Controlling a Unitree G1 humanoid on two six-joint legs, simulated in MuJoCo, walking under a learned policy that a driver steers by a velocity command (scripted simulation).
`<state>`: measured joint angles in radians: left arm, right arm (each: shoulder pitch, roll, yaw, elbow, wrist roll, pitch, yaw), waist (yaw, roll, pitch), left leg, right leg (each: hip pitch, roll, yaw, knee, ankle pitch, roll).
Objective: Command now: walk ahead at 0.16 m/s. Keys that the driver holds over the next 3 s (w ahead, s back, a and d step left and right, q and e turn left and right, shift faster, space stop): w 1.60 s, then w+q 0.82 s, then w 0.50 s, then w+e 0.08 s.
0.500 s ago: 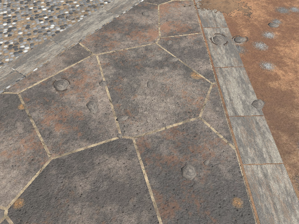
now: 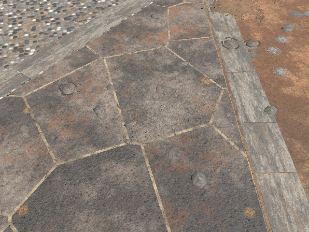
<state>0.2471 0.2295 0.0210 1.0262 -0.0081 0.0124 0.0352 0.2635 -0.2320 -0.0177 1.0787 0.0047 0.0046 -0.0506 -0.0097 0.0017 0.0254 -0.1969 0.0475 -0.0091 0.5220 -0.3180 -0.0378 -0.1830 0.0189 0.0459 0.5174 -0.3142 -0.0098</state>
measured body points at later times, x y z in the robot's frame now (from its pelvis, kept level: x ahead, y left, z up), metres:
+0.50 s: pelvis +0.16 +0.03 +0.00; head +0.19 +0.04 +0.45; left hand +0.38 +0.25 -0.11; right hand +0.04 -0.21 -0.13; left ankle +0.00 +0.13 -0.74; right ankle +0.33 -0.11 -0.70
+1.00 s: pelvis +0.45 +0.00 +0.01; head +0.47 +0.01 +0.46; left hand +0.42 +0.27 -0.14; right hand +0.64 -0.24 -0.09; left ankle +0.64 +0.17 -0.69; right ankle +0.37 -0.09 -0.74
